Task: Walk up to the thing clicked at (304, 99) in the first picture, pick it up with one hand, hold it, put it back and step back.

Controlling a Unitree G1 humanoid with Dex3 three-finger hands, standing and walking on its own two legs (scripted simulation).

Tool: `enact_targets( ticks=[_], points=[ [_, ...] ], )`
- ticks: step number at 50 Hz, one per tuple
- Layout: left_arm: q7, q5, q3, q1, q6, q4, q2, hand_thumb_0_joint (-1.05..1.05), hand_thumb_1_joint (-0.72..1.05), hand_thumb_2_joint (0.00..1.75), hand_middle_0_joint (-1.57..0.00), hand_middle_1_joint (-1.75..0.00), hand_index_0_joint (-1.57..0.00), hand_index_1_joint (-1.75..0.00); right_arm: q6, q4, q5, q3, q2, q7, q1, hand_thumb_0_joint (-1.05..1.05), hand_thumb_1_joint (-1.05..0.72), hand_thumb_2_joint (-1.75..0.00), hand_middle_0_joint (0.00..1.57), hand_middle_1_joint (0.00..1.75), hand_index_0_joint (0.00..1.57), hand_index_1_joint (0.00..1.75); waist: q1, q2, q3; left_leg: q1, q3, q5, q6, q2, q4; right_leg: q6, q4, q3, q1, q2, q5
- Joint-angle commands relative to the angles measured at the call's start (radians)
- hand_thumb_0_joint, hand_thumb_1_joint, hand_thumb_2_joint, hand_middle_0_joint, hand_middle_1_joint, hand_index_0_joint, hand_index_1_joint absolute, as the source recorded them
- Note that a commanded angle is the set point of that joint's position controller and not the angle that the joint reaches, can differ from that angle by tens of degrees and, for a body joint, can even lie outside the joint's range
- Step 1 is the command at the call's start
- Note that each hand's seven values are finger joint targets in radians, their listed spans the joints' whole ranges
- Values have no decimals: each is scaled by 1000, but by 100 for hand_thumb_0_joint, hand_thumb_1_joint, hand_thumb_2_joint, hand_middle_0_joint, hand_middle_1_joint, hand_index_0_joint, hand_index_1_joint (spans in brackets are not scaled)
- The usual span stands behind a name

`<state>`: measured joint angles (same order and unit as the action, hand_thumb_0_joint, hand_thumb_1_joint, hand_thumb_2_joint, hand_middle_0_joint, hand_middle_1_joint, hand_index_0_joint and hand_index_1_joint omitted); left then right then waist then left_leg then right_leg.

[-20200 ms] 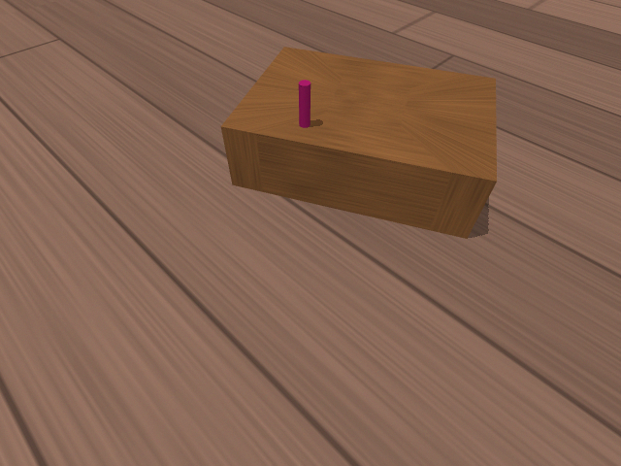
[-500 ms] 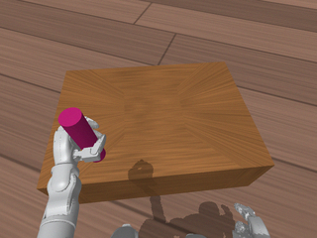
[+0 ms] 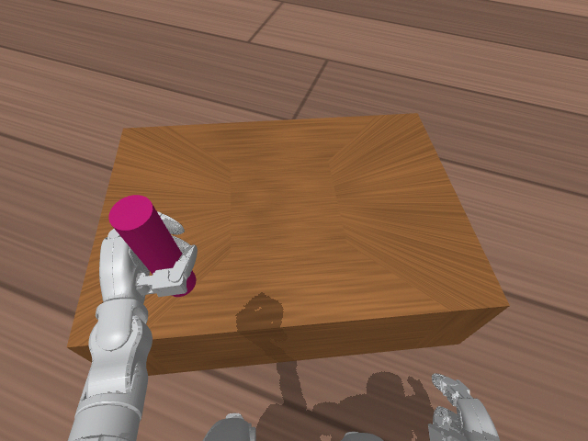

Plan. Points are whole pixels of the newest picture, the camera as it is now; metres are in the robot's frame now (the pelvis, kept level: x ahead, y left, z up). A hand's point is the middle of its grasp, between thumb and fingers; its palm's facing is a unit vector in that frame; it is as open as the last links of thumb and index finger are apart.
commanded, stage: hold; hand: left
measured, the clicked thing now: (160, 253) +0.33 +0.18 +0.07
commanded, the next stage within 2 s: crouch in 1.00 s
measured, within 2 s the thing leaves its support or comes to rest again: neither
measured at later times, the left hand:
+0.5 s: hand (172, 256) +0.33 +0.17 +0.06, palm faces +0.15 -0.99 +0.00, open 6.5 cm
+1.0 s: hand (174, 254) +0.34 +0.16 +0.06, palm faces +0.13 -0.99 +0.01, open 6.5 cm
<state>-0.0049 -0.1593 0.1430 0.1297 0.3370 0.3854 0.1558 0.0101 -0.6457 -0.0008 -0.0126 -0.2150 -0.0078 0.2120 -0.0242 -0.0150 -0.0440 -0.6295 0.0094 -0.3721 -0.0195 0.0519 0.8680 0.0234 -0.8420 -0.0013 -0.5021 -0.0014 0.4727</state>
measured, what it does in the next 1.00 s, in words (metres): stands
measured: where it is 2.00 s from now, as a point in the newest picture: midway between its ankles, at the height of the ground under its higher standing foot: outside the picture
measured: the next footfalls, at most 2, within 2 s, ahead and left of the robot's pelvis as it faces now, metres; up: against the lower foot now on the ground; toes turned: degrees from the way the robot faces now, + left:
none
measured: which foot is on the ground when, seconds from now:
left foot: down 0.00-1.00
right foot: down 0.00-1.00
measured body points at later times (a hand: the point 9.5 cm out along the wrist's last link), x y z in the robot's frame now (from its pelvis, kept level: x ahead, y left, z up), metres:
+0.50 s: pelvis +0.01 +0.00 +0.00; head +0.05 +0.00 +0.45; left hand +0.32 +0.22 +0.06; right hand +0.14 -0.25 -0.11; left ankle +0.04 +0.13 -0.70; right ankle -0.03 -0.14 -0.70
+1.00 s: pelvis +0.00 +0.00 +0.00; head +0.04 +0.00 +0.45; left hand +0.32 +0.21 +0.06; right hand +0.14 -0.25 -0.11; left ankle +0.04 +0.13 -0.70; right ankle -0.03 -0.14 -0.70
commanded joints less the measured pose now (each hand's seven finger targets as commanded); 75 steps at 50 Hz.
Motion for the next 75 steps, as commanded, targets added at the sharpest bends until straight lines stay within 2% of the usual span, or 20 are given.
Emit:
enact_targets(
  ticks=[1, 4, 8, 12, 16, 24, 27, 28, 31, 37, 40, 43, 44, 50, 53, 58, 64, 69, 72, 75],
  points=[
    [-6, -5, 39, 246, 89, -260, 123, 0, 46, 130, -133, -143, -134, -143, 38, 127, 4, -47, -137, -7, -27, 0, -91, -90, 20, 30, 20, 30, 4, -10, -320, 288, -5, 287, 27, -19, -96, -18, 123, 31, 33, 24, -360],
    [1, 0, 9, 204, 77, -239, 102, 0, 45, 129, -132, -142, -133, -142, 35, 123, 4, -52, -142, -3, -20, 0, -91, -90, 20, 30, 20, 30, -5, -7, -314, 307, 4, 324, 28, -12, -96, -18, 117, 39, 21, 29, -381],
    [0, -4, 5, 259, 72, -234, 95, 0, 48, 129, -132, -142, -134, -141, 32, 119, 5, -47, -134, -3, -24, 0, -90, -90, 20, 30, 20, 30, -12, 10, -257, 254, 0, 259, 29, -14, -102, -17, 130, 34, 5, 26, -337],
    [-10, -7, 44, 249, 77, -195, 112, 0, 49, 130, -132, -143, -134, -142, 33, 123, 7, -49, -138, -5, -35, 0, -90, -90, 20, 30, 20, 30, -1, 26, -224, 224, -4, 180, 28, -18, -115, -19, 140, 31, -12, 22, -267],
    [-9, 4, 39, 237, 90, -265, 127, 0, 45, 130, -132, -143, -133, -142, 28, 129, 1, -51, -136, -2, -23, 0, -90, -90, 20, 30, 20, 30, 11, -26, -320, 286, -4, 279, 27, -20, -99, -20, 123, 31, 33, 23, -347],
    [1, -5, -1, 221, 86, -206, 79, 0, 46, 129, -132, -143, -133, -142, 29, 119, 4, -50, -136, -2, -23, 0, -91, -90, 20, 30, 20, 30, -22, 35, -255, 248, -3, 281, 35, -15, -84, -12, 125, 29, -3, 24, -367],
    [-3, -6, 31, 285, 94, -254, 122, 0, 48, 129, -132, -142, -133, -142, 30, 120, 5, -51, -138, -2, -25, 0, -90, -90, 20, 30, 20, 30, -7, -1, -273, 257, -5, 242, 31, -18, -94, -16, 132, 26, -6, 20, -325],
    [-2, -2, 16, 271, 95, -248, 111, 0, 48, 128, -133, -143, -134, -142, 31, 121, 4, -46, -132, -2, -33, 0, -91, -90, 20, 30, 20, 30, -7, -6, -252, 251, -6, 220, 29, -19, -100, -16, 134, 27, -7, 18, -304],
    [-13, -1, 55, 235, 93, -265, 138, 0, 44, 129, -132, -143, -134, -143, 28, 128, 5, -47, -131, -3, -30, 0, -91, -90, 20, 30, 20, 30, 15, -10, -309, 271, -10, 265, 31, -23, -94, -15, 134, 24, 37, 18, -350],
    [-1, -3, 40, 230, 76, -196, 118, 0, 44, 130, -132, -143, -133, -142, 22, 123, 8, -49, -135, -1, -36, 0, -90, -90, 20, 30, 20, 30, -7, 14, -237, 232, -7, 252, 32, -18, -97, -16, 129, 27, 0, 21, -334],
    [4, -5, 21, 279, 84, -232, 110, 0, 48, 129, -133, -143, -135, -143, 25, 120, 4, -52, -140, -2, -23, 0, -90, -90, 20, 30, 20, 30, -14, -3, -275, 271, -1, 259, 30, -14, -98, -18, 125, 31, -3, 24, -332],
    [4, -10, 43, 256, 86, -243, 128, 0, 46, 129, -134, -144, -135, -143, 29, 125, 7, -49, -137, -2, -18, 0, -91, -90, 20, 30, 20, 30, 2, 4, -324, 288, -9, 314, 36, -20, -81, -10, 127, 23, 34, 19, -402],
    [8, -8, 11, 267, 86, -241, 107, 0, 46, 128, -133, -143, -135, -143, 30, 124, 6, -48, -137, 0, -20, 0, -91, -90, 20, 30, 20, 30, -13, 0, -305, 288, -7, 308, 35, -19, -84, -12, 126, 24, 23, 20, -393],
    [-3, -6, 36, 255, 79, -220, 119, 0, 41, 128, -134, -143, -135, -143, 28, 126, 8, -47, -135, -3, -39, 0, -91, -90, 20, 30, 20, 30, -5, 8, -235, 238, -7, 211, 29, -19, -109, -19, 142, 28, 4, 21, -296],
    [-9, -6, 62, 261, 76, -235, 142, 0, 44, 128, -132, -142, -133, -142, 26, 122, 7, -49, -138, -5, -30, 0, -91, -90, 20, 30, 20, 30, 7, -10, -268, 260, -5, 234, 28, -17, -110, -20, 137, 30, 14, 22, -308],
    [-3, -5, 32, 278, 72, -190, 109, 0, 48, 131, -137, -144, -138, -144, 26, 120, 8, -47, -134, -6, -32, 0, -89, -90, 20, 30, 20, 30, -9, 30, -223, 222, -5, 182, 32, -19, -116, -18, 146, 29, -6, 20, -270],
    [15, -8, 50, 342, 122, -7, 100, 0, 48, 132, -139, -147, -141, -146, 47, 90, 2, -55, -137, -3, -24, 0, -89, -90, 20, 30, 20, 30, -36, 60, -188, 129, -2, 121, 37, -18, -57, -20, 98, 17, -123, 12, -225],
    [25, 14, 146, 488, 215, 108, 207, 0, 53, 132, -137, -147, -140, -145, 49, 49, -15, -60, -149, 11, 22, 0, -88, -90, 20, 30, 20, 30, -40, 4, -312, 48, 8, 184, 40, -16, 87, -24, -44, 13, -253, 13, -268],
    [29, 4, 172, 541, 290, 218, 209, 0, 54, 133, -139, -148, -141, -147, 54, 57, -28, -55, -151, 27, 29, 0, -88, -90, 20, 30, 20, 30, -55, 24, -369, -62, 24, 141, 44, -14, 194, -27, -147, 17, -379, 20, -213],
    [42, 25, 178, 677, 357, 242, 286, 0, 57, 134, -140, -148, -141, -147, 51, 60, -41, -46, -153, 37, 45, 0, -89, -90, 20, 30, 20, 30, -56, -56, -509, -109, 31, 126, 43, -12, 290, -35, -239, 14, -488, 22, -181]
  ],
)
